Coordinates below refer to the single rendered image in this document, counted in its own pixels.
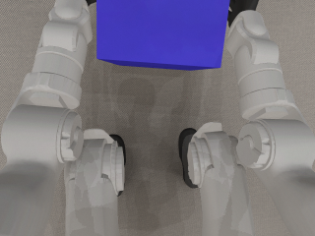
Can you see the carton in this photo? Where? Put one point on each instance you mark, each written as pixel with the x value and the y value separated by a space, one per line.
pixel 164 34

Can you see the right robot hand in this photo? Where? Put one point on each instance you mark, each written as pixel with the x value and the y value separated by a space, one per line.
pixel 238 6

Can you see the robot right shin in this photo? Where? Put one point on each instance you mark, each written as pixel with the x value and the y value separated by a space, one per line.
pixel 216 127

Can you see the robot right thigh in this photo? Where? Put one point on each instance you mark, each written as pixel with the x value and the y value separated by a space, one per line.
pixel 224 192

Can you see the robot left upper arm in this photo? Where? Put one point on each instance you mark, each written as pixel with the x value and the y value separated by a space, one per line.
pixel 38 141

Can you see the robot right upper arm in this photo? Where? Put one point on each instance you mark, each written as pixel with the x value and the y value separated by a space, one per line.
pixel 281 153

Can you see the robot left forearm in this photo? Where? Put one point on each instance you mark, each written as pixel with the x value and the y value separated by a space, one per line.
pixel 60 58

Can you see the robot right forearm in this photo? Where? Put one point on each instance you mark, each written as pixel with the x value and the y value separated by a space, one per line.
pixel 259 75

